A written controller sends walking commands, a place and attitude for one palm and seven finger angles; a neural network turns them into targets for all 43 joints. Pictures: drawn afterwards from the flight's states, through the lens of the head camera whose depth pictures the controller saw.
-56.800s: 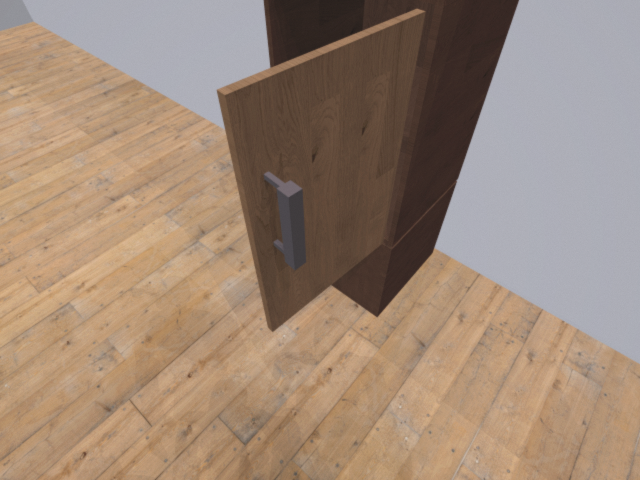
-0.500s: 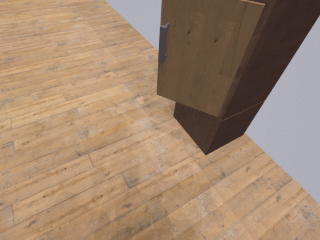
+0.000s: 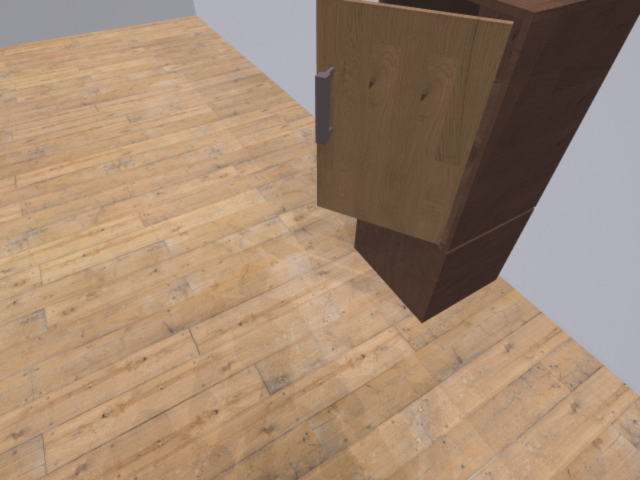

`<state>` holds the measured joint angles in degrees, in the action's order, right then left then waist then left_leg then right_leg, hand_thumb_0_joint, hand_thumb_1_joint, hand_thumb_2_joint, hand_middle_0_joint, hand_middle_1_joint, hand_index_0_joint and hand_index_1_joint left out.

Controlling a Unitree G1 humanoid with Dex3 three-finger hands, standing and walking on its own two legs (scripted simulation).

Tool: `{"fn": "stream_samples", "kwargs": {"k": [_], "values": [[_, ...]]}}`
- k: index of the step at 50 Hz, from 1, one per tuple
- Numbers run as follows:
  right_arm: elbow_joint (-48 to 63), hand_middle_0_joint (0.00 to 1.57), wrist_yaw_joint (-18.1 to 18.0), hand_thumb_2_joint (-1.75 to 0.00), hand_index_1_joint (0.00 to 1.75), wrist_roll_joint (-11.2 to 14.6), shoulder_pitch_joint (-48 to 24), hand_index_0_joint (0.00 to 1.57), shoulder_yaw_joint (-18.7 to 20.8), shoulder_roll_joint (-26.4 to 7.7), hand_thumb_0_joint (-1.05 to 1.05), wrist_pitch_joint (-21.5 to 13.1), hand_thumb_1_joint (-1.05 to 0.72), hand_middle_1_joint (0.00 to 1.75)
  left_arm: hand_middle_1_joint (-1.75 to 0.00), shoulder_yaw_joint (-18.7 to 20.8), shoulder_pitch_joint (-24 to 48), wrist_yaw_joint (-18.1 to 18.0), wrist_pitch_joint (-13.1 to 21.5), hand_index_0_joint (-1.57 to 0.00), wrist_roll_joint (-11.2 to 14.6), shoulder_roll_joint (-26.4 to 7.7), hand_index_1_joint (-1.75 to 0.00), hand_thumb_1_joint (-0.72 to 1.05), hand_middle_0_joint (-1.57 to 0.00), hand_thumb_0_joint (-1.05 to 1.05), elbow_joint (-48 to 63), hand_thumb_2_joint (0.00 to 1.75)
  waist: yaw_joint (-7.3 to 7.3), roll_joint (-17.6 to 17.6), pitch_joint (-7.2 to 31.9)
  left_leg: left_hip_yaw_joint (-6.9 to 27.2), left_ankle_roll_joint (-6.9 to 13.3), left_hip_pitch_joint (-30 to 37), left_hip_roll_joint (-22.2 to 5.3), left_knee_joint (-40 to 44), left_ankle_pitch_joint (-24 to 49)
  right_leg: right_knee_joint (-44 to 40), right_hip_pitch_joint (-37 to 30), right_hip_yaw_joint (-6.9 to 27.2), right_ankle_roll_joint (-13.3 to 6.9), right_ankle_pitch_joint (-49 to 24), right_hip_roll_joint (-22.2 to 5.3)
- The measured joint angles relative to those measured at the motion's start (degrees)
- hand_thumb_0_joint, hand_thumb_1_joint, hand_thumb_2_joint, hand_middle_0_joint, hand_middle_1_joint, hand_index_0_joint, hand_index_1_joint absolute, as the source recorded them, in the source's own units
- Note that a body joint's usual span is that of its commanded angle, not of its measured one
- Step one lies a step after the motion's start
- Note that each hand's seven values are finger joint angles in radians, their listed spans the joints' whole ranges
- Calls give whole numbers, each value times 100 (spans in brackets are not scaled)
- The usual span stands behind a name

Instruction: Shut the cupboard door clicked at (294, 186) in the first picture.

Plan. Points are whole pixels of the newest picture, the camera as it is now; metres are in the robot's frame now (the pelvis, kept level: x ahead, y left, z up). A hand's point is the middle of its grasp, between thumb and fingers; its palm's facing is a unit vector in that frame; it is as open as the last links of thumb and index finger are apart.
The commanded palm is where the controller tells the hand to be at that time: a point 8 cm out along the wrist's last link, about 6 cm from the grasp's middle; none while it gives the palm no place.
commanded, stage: let the arm hang, fingers relaxed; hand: left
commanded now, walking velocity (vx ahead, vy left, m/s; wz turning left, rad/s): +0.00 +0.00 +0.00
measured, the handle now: (326, 106) +0.94 +0.03 +0.02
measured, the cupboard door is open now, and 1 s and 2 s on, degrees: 34 34 34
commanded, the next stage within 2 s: look to check the result in 0.26 s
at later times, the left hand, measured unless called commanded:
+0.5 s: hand out of the picture +0.04 +0.21 -0.17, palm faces -0.01 -0.96 -0.26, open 7.4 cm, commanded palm none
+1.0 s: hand out of the picture +0.10 +0.23 -0.16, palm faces -0.01 -0.95 -0.32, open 7.4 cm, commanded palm none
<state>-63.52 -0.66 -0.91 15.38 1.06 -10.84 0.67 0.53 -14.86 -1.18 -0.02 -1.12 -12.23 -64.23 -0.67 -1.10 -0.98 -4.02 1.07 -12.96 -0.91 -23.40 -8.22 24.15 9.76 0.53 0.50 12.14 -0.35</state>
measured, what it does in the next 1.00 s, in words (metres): stands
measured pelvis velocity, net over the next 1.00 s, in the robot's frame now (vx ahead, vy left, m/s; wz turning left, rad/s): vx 0.04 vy -0.01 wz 0.01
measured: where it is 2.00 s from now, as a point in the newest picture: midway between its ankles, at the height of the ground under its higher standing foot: outside the picture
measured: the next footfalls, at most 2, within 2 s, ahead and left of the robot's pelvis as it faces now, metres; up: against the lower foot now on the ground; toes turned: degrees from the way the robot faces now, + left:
right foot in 1.72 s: +0.11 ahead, -0.13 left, +0.00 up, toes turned +24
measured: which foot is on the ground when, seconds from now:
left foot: down 0.00-1.00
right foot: down 0.00-1.00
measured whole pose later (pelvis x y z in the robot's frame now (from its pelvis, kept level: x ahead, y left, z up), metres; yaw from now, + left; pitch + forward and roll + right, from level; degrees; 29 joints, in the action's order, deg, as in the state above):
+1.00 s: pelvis +0.04 -0.01 +0.01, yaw +1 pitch -1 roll +0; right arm -63.8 -0.2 -0.7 6.8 0.7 -17.6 -0.1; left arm 0.4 -8.3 -0.4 1.0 -0.8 -17.4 -64.4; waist -0.5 -0.3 -2.3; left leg -3.4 0.1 -8.0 -0.9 -18.5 -9.3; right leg 17.9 4.0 -0.1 0.0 12.7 -0.2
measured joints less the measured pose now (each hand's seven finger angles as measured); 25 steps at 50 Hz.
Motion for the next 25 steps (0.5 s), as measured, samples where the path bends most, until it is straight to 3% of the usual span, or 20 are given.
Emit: {"fn": "stream_samples", "kwargs": {"k": [11,25], "values": [[9,20,1,-90,30,3,-199,20,-1,-97,1,-53,-91,29,-30,-34,253,32,52,-20,1,80,-30,91,-20,0,94,90,-16,102,-28,-5,-6,96,15,122,-3,-127,-97,5,8,0,-12],[-79,20,-3,-90,30,20,-398,20,3,-356,1,-56,-91,29,-30,0,218,49,42,-20,18,-222,-30,91,-20,0,-104,90,26,107,-191,7,-26,260,5,258,-43,-363,-310,-6,-3,-12,3]]}}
